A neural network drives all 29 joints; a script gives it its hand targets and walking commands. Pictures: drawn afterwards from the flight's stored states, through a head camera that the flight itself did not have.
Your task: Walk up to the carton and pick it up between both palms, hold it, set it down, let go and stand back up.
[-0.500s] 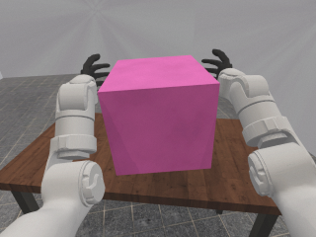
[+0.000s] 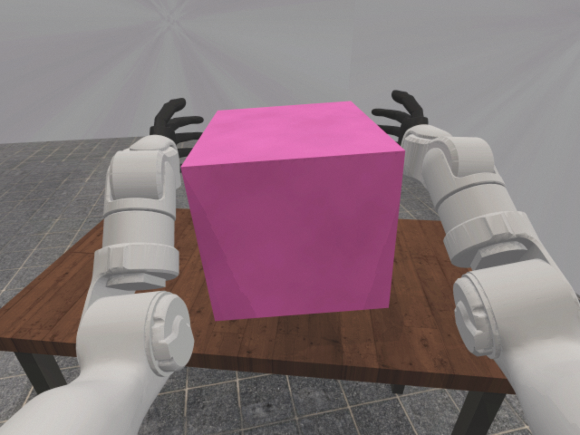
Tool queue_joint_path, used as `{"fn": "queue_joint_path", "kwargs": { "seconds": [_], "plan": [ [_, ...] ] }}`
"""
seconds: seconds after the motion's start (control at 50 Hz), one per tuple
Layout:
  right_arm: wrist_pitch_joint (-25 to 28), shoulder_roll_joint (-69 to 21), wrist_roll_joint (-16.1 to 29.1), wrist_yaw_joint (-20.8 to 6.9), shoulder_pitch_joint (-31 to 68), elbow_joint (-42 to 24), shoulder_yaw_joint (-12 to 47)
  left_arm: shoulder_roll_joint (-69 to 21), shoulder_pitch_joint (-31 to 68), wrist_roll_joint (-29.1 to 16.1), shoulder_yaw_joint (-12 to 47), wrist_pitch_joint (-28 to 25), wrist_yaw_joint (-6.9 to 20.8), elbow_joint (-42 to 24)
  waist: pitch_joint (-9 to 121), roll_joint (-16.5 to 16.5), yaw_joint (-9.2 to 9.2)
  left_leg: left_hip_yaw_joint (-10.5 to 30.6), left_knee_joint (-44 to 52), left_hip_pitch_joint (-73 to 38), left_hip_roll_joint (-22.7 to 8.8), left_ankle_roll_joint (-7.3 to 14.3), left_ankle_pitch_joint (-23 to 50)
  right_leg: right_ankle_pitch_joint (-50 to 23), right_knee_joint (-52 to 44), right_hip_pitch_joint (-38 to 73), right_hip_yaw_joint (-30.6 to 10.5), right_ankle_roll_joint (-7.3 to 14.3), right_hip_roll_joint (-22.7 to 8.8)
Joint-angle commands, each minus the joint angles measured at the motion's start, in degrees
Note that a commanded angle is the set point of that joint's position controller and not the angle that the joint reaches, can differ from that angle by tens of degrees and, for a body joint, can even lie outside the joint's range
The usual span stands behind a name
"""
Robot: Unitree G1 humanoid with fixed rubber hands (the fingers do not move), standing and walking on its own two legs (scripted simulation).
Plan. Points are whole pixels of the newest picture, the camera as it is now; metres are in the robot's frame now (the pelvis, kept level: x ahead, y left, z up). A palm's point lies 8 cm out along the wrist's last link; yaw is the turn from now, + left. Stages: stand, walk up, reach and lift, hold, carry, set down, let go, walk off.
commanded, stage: hold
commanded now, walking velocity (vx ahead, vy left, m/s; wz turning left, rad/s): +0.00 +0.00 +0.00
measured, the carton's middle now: (292, 196) +0.39 -0.01 +0.25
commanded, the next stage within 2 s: set down in 0.16 s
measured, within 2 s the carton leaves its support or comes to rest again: neither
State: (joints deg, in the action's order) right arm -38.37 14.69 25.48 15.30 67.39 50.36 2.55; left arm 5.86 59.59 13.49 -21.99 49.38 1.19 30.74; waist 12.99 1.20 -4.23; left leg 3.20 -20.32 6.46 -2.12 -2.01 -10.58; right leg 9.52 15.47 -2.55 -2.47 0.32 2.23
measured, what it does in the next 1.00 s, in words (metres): stands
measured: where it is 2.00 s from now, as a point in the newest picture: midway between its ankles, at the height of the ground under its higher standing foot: outside the picture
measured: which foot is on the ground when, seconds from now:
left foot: down 0.00-1.00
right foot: down 0.00-1.00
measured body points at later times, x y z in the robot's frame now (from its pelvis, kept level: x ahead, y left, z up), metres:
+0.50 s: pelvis +0.00 +0.00 +0.00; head -0.11 +0.01 +0.44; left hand +0.38 +0.18 +0.37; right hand +0.38 -0.14 +0.36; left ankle +0.01 +0.14 -0.75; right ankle -0.01 -0.12 -0.75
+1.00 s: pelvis +0.01 +0.00 +0.00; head -0.06 +0.03 +0.44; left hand +0.41 +0.17 +0.31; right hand +0.41 -0.14 +0.28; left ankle +0.01 +0.14 -0.75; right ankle -0.01 -0.12 -0.75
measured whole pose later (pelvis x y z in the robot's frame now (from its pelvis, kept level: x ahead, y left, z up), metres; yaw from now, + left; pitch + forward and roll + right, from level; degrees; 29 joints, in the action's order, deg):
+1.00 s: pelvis +0.01 +0.00 +0.00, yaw +2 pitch -9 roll -1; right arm -16.7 8.2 15.1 11.3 59.4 50.6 -3.1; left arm 7.0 58.8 17.9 -20.1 36.8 3.2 28.9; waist 1.4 -3.9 -6.1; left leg 4.8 -19.7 -0.1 -0.9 -1.6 -11.2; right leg 11.1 14.8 4.9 0.1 0.0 1.0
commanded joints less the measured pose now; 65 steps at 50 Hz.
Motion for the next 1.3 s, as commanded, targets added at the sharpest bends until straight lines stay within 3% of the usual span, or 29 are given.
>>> {"fn": "queue_joint_path", "kwargs": {
  "seconds": [0.0, 0.08, 0.14, 0.16, 0.18, 0.22, 0.28, 0.34, 0.44, 0.46, 0.48, 0.5, 0.54, 0.64, 0.66, 0.7, 0.8, 0.84, 0.86, 0.94, 0.96, 0.98, 1.02, 1.06, 1.08, 1.1, 1.16, 1.2, 1.28],
  "plan": [
    [1.69, -36.23, 9.0, -7.97, 42.78, -18.35, 7.71, -31.58, 39.23, -10.78, 17.34, -3.41, 8.37, -6.93, 12.98, -0.76, 1.33, -2.14, 1.48, -3.68, 3.8, -0.4, 11.28, -8.82, -1.66, -0.02, 0.97, -1.91, 2.16],
    [1.32, -37.06, 10.3, -7.71, 41.85, -19.32, 9.54, -32.21, 38.59, -11.56, 18.89, -3.79, 7.29, -8.42, 14.51, -0.45, 2.27, -2.43, 0.58, -5.57, 4.26, -1.2, 14.99, -13.04, -1.45, 0.76, 0.24, -2.56, 2.48],
    [0.55, -37.33, 9.62, -7.31, 40.41, -16.68, 8.81, -31.07, 37.24, -11.0, 16.68, -3.21, 7.65, -5.98, 11.02, -2.45, 1.38, -2.04, 0.49, -7.13, 4.19, -0.62, 14.29, -11.87, -2.33, -2.35, 0.23, -3.12, 2.23],
    [1.44, -39.09, 5.98, -8.11, 44.34, -16.83, 6.2, -29.61, 42.66, -10.65, 15.84, -3.71, 8.28, -7.2, 8.34, -1.38, 0.14, -0.97, -0.13, -8.67, 4.5, -0.74, 10.61, -10.0, -1.34, -3.09, 2.12, -2.86, 1.42],
    [2.01, -39.23, 5.13, -8.75, 44.48, -14.4, 5.51, -28.08, 45.69, -10.76, 14.9, -4.19, 8.43, -6.34, 8.26, -0.61, 0.75, -0.76, 0.49, -7.54, 4.11, -0.48, 8.33, -8.32, -1.56, -2.16, 2.04, -2.3, 1.59],
    [4.53, -39.15, 6.4, -9.14, 46.7, -17.54, 5.53, -27.38, 46.71, -13.1, 18.07, -5.45, 9.18, -8.52, 12.61, -0.69, -0.12, -1.23, -0.13, -7.68, 4.01, 0.27, 10.66, -10.88, -0.72, -1.48, 2.29, -2.57, 1.21],
    [5.68, -36.43, 4.41, -7.88, 46.95, -16.8, 5.77, -25.97, 40.59, -9.98, 13.58, -5.75, 9.97, -3.64, 13.73, -3.54, 0.08, -1.54, -0.94, -10.42, 4.32, 0.8, 15.22, -17.92, -0.76, 2.2, 2.64, -3.28, 1.25],
    [7.36, -33.48, 0.1, -7.63, 42.37, -11.5, 2.81, -24.73, 37.03, -6.05, 10.77, -7.24, 11.84, 0.2, 6.09, -4.24, -0.6, -2.24, 0.26, -9.61, 4.25, 0.45, 10.2, -11.26, -1.82, 1.47, 3.27, -2.66, 0.78],
    [12.94, -30.52, -3.21, -8.35, 39.75, -8.9, -1.57, -27.09, 38.97, -4.37, 15.19, -10.18, 13.96, -1.45, 6.37, 1.05, -4.05, -2.25, 1.26, -10.47, 3.81, -1.48, 10.38, -7.28, -1.92, 1.85, 5.66, -1.91, 1.48],
    [13.2, -30.53, -4.22, -8.61, 39.14, -8.05, -0.45, -25.8, 36.8, -3.76, 12.57, -10.19, 13.95, 1.95, 4.16, -1.01, -2.66, -2.51, 1.68, -9.44, 4.05, -0.79, 9.97, -6.93, -2.47, 1.94, 5.15, -1.96, 1.47],
    [14.18, -30.09, -4.24, -8.69, 41.8, -8.39, -1.35, -25.4, 37.07, -3.57, 12.67, -10.76, 14.11, 1.18, 3.8, -0.73, -3.3, -3.37, 1.84, -10.13, 4.16, -0.67, 9.38, -5.87, -2.48, 2.66, 5.24, -2.1, 0.95],
    [15.06, -30.17, -4.71, -8.91, 42.43, -8.56, -0.78, -24.99, 37.33, -2.47, 11.72, -11.41, 14.22, 1.81, 2.71, -0.03, -2.29, -3.45, 2.1, -9.83, 3.87, -0.27, 7.18, -3.76, -2.94, 2.17, 4.97, -1.66, 0.83],
    [17.04, -31.0, -5.05, -9.25, 41.31, -9.75, -0.9, -27.14, 38.76, -3.12, 15.45, -12.29, 14.24, -0.59, 3.99, 1.83, -3.15, -3.33, 2.24, -9.71, 3.72, -0.72, 8.05, -4.94, -2.05, 2.81, 5.53, -1.91, 1.04],
    [19.81, -29.7, -6.0, -9.61, 41.39, -10.96, -0.21, -28.62, 34.21, -2.02, 14.97, -12.23, 12.78, 1.82, 2.12, 2.97, -3.08, -3.29, 1.65, -11.91, 3.82, -1.09, 10.55, -6.2, -2.44, 3.23, 6.51, -2.38, 0.89],
    [20.56, -29.02, -6.49, -9.83, 42.28, -9.5, -0.54, -26.92, 36.4, -1.66, 14.1, -12.68, 12.66, 1.53, 1.77, 2.15, -1.59, -3.57, 2.79, -10.6, 3.69, -0.78, 7.92, -3.74, -3.23, 2.9, 6.61, -1.65, 0.87],
    [21.94, -28.76, -5.9, -10.22, 41.62, -11.22, -0.68, -28.51, 35.46, -2.76, 17.3, -12.61, 12.25, 0.6, 2.01, 4.87, -3.14, -3.73, 2.42, -11.43, 3.63, -1.53, 9.37, -4.34, -2.66, 3.82, 7.41, -1.71, 1.05],
    [24.7, -30.07, -6.47, -10.93, 40.98, -15.7, 2.38, -29.67, 34.04, -4.3, 20.06, -14.23, 10.46, -3.87, 7.73, 4.46, -3.14, -3.68, 0.46, -15.91, 4.06, -1.69, 17.13, -10.1, -2.26, 4.44, 8.15, -1.91, 1.96],
    [25.18, -32.03, -5.86, -10.74, 38.86, -16.46, 4.29, -29.55, 31.84, -4.88, 21.4, -14.77, 10.09, -5.9, 9.97, 1.99, -2.39, -3.05, -0.51, -17.8, 3.75, -1.5, 22.33, -14.27, -1.19, 4.88, 8.36, -2.54, 1.96],
    [25.31, -32.06, -6.11, -10.59, 39.23, -17.28, 4.45, -30.9, 31.34, -4.35, 21.55, -14.81, 9.82, -5.75, 9.62, 3.8, -3.2, -3.55, -0.96, -18.54, 4.22, -1.68, 23.25, -14.88, -1.8, 5.25, 8.43, -2.36, 2.07],
    [25.3, -30.22, -7.37, -10.72, 36.86, -16.21, 3.87, -28.91, 29.43, -3.86, 20.45, -14.05, 10.47, -4.1, 4.45, 0.15, -1.87, -3.48, 1.49, -16.37, 3.72, -0.84, 17.11, -9.95, -2.71, 4.83, 8.15, -2.61, 1.36],
    [25.81, -29.08, -8.27, -10.63, 36.17, -16.71, 3.1, -29.28, 29.75, -3.48, 21.15, -14.24, 10.61, -5.01, 5.19, 1.13, -3.23, -3.82, 1.43, -16.25, 3.83, -1.02, 15.96, -8.82, -2.82, 4.97, 8.62, -2.65, 1.18],
    [26.34, -28.9, -8.69, -10.7, 37.18, -16.13, 3.14, -29.04, 27.97, -2.22, 19.7, -14.34, 10.35, -3.52, 4.88, 0.13, -1.88, -3.67, 1.63, -15.25, 3.39, -0.5, 15.81, -8.62, -2.31, 5.08, 8.64, -2.17, 1.16],
    [27.63, -30.5, -8.2, -11.05, 36.62, -19.4, 4.22, -30.26, 28.88, -4.37, 22.7, -15.23, 10.05, -6.44, 8.05, 0.34, -2.48, -4.28, 1.63, -16.83, 4.19, -0.42, 18.1, -11.51, -2.25, 5.22, 8.6, -2.54, 1.29],
    [28.23, -33.61, -7.2, -10.99, 36.39, -21.37, 6.81, -30.69, 26.85, -4.83, 22.9, -16.06, 9.43, -6.89, 12.51, 0.55, -1.34, -3.94, -0.52, -19.16, 4.3, -0.88, 23.29, -17.4, -1.39, 6.11, 8.0, -2.97, 1.07],
    [28.11, -33.77, -7.53, -10.6, 34.95, -21.37, 7.65, -31.33, 26.8, -4.77, 23.3, -16.29, 9.56, -9.19, 11.67, 1.3, -2.39, -4.82, -1.32, -19.12, 5.31, -1.53, 26.07, -22.29, -0.56, 6.2, 8.3, -3.53, 1.49],
    [27.74, -34.88, -7.61, -10.26, 34.09, -20.21, 7.5, -31.41, 25.17, -4.58, 22.62, -16.27, 9.69, -9.03, 10.79, -0.07, -1.29, -4.38, -0.43, -18.71, 5.33, -1.05, 27.55, -24.59, -0.76, 7.06, 8.04, -3.36, 1.64],
    [27.45, -34.35, -8.4, -9.66, 32.89, -22.31, 7.57, -30.39, 20.92, -2.72, 20.13, -15.46, 11.24, -6.02, 7.42, -1.11, -1.67, -4.57, 0.44, -16.71, 5.42, -0.22, 23.46, -26.69, -0.25, 9.86, 7.63, -4.3, 0.45],
    [28.15, -34.1, -9.4, -9.49, 31.24, -23.19, 8.6, -30.57, 21.52, -2.93, 21.89, -15.96, 11.3, -10.86, 9.56, -3.37, -1.32, -4.67, 0.65, -16.19, 5.26, -0.5, 24.58, -28.38, 0.26, 10.88, 8.1, -4.64, 0.99],
    [28.73, -35.68, -8.88, -10.1, 31.41, -25.2, 9.56, -29.97, 21.56, -3.47, 22.36, -16.07, 11.31, -11.01, 9.06, -0.82, -0.82, -4.89, 0.14, -18.2, 4.77, -0.67, 24.78, -24.44, -0.31, 8.24, 8.38, -4.21, 1.35]
  ]
}}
